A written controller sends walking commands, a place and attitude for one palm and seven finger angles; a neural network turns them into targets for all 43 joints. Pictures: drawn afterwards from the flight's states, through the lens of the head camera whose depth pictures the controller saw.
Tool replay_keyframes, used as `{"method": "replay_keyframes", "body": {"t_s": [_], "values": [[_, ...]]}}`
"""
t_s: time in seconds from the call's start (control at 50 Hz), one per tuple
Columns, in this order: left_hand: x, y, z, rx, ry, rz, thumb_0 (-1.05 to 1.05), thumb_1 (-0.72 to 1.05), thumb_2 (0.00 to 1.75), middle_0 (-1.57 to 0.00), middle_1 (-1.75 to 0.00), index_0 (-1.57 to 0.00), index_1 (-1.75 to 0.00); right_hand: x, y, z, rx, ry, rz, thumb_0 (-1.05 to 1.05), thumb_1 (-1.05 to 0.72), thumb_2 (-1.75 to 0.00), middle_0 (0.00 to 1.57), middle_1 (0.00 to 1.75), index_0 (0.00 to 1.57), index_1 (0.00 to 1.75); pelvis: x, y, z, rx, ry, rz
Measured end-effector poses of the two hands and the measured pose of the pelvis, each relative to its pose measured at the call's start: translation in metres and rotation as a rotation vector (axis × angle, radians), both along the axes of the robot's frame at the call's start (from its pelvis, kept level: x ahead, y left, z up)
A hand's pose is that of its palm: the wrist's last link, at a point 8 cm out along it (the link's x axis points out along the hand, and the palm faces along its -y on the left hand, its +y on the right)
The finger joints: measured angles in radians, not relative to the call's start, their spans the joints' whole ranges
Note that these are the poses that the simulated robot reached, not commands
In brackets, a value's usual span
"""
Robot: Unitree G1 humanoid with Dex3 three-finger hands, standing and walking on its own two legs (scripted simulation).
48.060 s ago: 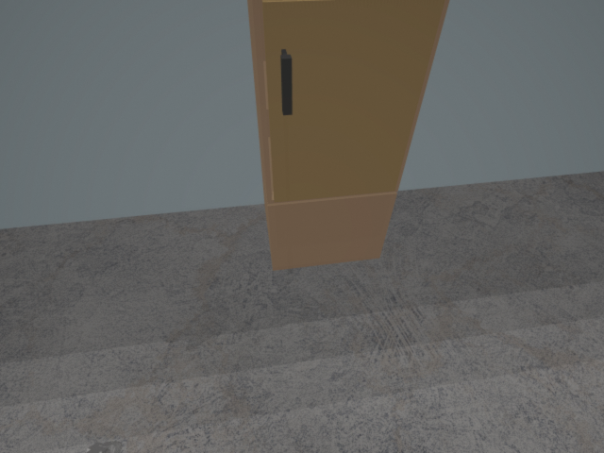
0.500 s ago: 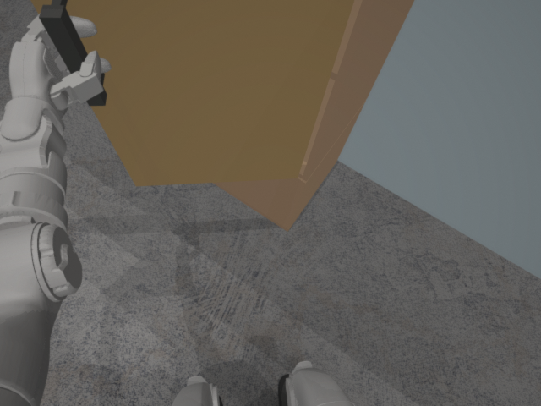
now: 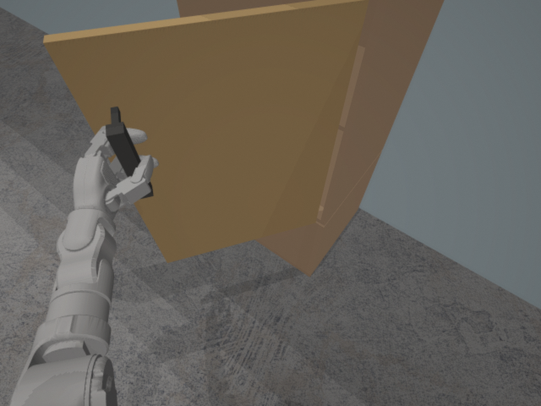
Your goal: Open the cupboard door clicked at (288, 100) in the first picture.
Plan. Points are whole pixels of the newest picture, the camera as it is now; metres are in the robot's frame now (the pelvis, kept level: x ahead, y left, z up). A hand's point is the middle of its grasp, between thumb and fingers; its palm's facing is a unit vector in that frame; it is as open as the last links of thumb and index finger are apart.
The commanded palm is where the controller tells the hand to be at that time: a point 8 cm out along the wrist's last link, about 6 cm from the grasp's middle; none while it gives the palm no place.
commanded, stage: pull the door open along its arc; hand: left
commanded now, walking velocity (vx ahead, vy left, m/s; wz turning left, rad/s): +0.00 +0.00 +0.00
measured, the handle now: (131, 154) +0.48 +0.20 +0.09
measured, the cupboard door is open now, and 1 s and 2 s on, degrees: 54 79 82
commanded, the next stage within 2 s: open thumb and fingers to let go in 0.52 s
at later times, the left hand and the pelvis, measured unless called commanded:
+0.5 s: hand (193, 243) +0.32 +0.09 +0.10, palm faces +0.39 -0.92 +0.01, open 6.3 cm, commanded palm +0.26 +0.14 +0.09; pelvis -0.02 -0.03 +0.01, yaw +3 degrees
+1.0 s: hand (204, 252) +0.30 +0.08 +0.10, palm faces +0.41 -0.91 +0.00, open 9.6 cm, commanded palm +0.26 +0.12 +0.09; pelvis -0.03 -0.03 +0.01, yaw +5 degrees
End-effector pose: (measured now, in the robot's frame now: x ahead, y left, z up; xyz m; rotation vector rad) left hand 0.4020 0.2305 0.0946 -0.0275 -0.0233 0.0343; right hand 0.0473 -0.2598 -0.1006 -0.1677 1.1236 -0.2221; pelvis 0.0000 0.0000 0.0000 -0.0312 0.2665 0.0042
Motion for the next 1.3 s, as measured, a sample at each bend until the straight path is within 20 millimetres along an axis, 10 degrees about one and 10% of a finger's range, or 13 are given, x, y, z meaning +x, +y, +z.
{"method": "replay_keyframes", "body": {"t_s": [0.3,0.78,1.3], "values": [[-0.098,-0.069,0.003,0.004,0.035,0.348,-0.01,0.63,0.74,-0.36,-1.3,-0.36,-1.31,0.098,0.033,0.018,0.077,-0.271,0.188,0.01,-0.9,-0.9,0.2,0.3,0.2,0.29,-0.016,-0.015,0.008,0.03,-0.134,0.037],[-0.139,-0.119,0.004,0.052,0.031,0.392,-0.01,0.62,0.77,-0.35,-1.33,-0.35,-1.32,0.085,0.008,0.007,0.019,-0.214,0.215,0.01,-0.9,-0.9,0.2,0.3,0.2,0.29,-0.027,-0.033,0.009,0.045,-0.195,0.075],[-0.136,-0.112,0.003,0.022,0.025,0.364,-0.01,-0.45,0.32,-0.27,-0.98,-0.27,-0.98,0.084,0.036,0.009,0.036,-0.24,0.241,0.01,-0.9,-0.9,0.2,0.3,0.2,0.29,-0.034,-0.017,0.006,0.037,-0.191,0.072]]}}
